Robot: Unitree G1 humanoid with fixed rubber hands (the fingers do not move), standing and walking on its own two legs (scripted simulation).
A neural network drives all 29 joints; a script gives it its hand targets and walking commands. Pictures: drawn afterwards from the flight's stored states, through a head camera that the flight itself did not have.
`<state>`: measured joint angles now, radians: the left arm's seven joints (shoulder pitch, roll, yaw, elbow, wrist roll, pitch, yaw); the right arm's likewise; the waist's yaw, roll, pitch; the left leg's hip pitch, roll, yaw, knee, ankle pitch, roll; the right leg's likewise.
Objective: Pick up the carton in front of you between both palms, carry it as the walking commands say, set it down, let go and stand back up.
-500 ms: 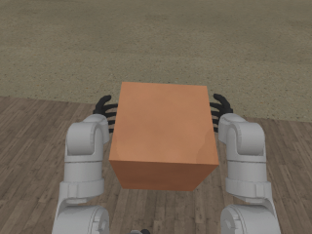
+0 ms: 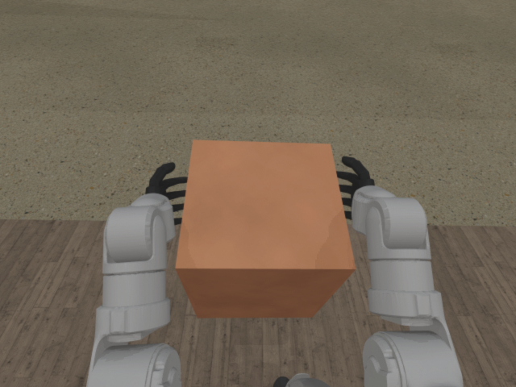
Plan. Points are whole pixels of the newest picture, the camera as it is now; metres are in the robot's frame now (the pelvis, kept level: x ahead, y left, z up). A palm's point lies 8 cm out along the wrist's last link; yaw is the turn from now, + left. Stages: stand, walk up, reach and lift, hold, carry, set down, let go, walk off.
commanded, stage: carry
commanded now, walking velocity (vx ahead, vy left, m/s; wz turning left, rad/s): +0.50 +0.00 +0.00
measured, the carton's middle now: (258, 237) +0.35 -0.02 +0.04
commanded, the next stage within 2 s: none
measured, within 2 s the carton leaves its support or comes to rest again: neither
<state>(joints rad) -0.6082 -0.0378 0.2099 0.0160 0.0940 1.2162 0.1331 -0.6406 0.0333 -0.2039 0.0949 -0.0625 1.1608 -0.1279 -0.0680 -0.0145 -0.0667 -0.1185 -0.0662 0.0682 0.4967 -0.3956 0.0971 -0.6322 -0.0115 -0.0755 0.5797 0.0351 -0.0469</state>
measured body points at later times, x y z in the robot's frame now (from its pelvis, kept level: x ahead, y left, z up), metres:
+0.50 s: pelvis +0.29 -0.01 -0.02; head +0.33 -0.02 +0.43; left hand +0.65 +0.15 +0.09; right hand +0.66 -0.15 +0.08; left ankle +0.43 +0.11 -0.72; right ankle +0.18 -0.07 -0.75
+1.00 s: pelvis +0.58 +0.02 -0.04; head +0.61 +0.03 +0.41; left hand +0.96 +0.15 +0.07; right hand +0.94 -0.15 +0.07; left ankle +0.48 +0.07 -0.77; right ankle +0.72 -0.12 -0.72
